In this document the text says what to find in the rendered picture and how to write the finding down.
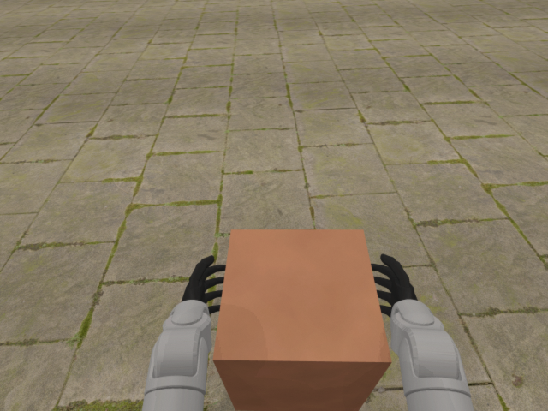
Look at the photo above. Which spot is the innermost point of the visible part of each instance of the robot left forearm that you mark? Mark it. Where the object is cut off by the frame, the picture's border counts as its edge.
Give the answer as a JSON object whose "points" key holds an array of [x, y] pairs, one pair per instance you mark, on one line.
{"points": [[176, 379]]}

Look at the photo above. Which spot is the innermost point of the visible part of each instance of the carton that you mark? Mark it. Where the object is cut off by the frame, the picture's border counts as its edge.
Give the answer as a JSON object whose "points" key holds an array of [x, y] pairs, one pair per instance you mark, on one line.
{"points": [[300, 326]]}

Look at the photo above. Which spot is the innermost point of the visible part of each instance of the robot right forearm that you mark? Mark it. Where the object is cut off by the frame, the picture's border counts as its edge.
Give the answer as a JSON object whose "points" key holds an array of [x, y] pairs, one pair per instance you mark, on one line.
{"points": [[433, 376]]}

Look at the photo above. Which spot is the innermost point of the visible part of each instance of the robot right hand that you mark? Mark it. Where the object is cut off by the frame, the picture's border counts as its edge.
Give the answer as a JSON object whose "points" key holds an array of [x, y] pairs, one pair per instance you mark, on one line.
{"points": [[398, 285]]}

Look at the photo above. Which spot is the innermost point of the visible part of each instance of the robot left hand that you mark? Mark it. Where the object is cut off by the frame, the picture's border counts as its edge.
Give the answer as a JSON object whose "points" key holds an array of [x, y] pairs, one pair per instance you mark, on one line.
{"points": [[198, 285]]}

